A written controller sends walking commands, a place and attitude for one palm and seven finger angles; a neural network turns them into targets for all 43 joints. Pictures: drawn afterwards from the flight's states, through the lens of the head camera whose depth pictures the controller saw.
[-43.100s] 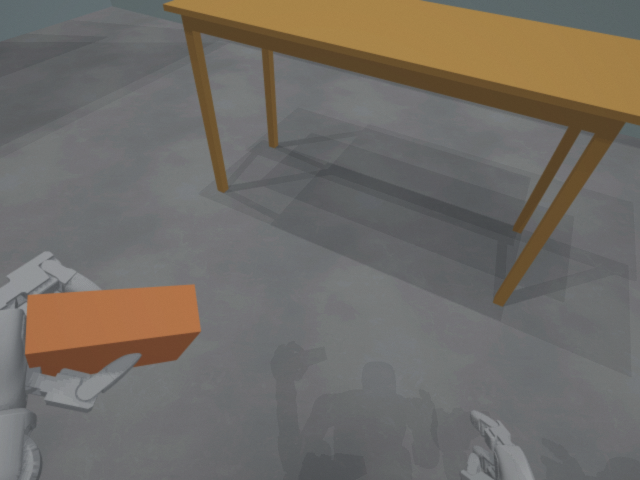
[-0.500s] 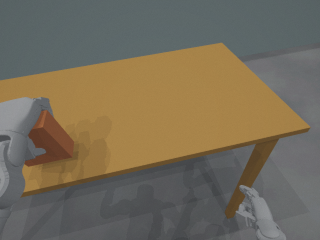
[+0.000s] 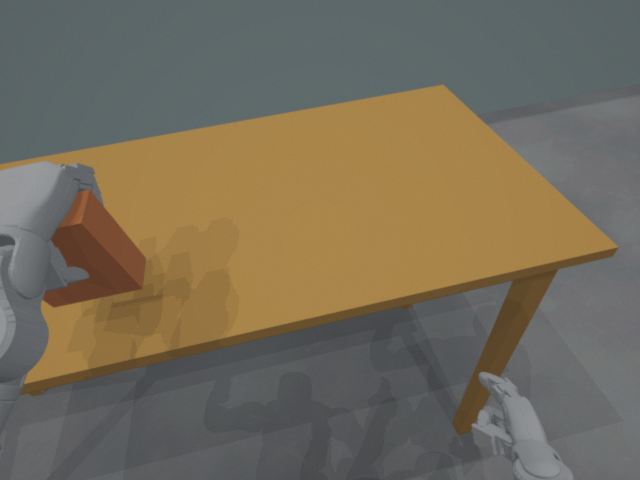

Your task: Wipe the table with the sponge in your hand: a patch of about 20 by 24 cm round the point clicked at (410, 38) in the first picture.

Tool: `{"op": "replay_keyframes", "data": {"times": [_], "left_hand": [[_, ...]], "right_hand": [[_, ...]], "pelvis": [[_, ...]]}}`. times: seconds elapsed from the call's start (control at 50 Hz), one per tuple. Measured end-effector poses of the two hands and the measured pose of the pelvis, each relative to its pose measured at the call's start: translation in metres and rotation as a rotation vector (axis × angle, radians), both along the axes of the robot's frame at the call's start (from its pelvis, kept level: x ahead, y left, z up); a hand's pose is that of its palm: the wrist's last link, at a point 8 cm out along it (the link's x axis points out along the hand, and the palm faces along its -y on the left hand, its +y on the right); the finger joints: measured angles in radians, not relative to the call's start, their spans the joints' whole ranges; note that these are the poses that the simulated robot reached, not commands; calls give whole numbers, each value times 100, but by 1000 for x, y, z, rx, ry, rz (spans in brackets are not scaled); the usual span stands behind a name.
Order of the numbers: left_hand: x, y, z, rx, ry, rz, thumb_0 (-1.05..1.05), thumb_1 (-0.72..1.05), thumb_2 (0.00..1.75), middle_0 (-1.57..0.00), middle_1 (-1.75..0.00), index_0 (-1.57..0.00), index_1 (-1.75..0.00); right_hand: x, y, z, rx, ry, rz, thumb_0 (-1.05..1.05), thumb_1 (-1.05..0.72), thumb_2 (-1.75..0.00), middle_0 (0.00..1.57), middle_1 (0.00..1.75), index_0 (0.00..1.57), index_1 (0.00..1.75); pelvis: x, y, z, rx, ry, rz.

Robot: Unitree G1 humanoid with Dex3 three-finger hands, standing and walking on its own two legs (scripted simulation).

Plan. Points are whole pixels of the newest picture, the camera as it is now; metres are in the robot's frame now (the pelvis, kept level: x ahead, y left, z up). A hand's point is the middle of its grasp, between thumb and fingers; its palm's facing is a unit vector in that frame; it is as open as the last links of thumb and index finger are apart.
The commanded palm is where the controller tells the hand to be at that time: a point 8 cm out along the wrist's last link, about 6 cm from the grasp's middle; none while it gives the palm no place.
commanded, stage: lift the sponge slowly off the table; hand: left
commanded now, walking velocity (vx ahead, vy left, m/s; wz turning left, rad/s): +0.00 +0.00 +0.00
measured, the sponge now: (81, 263) +0.27 +0.34 +0.16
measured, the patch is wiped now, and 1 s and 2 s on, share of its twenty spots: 0.90 0.90 0.90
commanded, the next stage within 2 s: bring the sponge back beside the body in 0.44 s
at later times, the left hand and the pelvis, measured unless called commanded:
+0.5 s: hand (55, 206) +0.28 +0.34 +0.24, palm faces +0.12 +0.02 -0.99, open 9.0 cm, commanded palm +0.23 +0.34 +0.30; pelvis +0.00 +0.01 +0.00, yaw +0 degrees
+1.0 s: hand (57, 227) +0.26 +0.32 +0.23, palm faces +0.20 -0.03 -0.98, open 9.0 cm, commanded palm +0.20 +0.32 +0.30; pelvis +0.00 +0.01 +0.00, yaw -1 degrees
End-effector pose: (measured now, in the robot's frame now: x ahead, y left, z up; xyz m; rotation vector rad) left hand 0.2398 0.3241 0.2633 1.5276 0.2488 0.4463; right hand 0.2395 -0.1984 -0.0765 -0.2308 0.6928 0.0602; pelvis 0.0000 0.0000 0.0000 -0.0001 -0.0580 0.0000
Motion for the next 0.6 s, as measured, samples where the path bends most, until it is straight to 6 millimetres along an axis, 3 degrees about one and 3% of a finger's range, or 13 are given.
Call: {"op": "replay_keyframes", "data": {"times": [0.38,0.6], "left_hand": [[20,0,24,15,-16,-21,-1,-44,107,-81,-140,-85,-144],[13,5,16,-6,20,-15,-1,-44,107,-81,-140,-85,-144]], "right_hand": [[0,2,0,3,-1,-2,1,-90,-90,20,30,20,30],[3,5,-2,-7,12,4,1,-90,-90,20,30,20,30]], "pelvis": [[2,3,0,0,15,-4],[5,7,0,-1,18,2]]}}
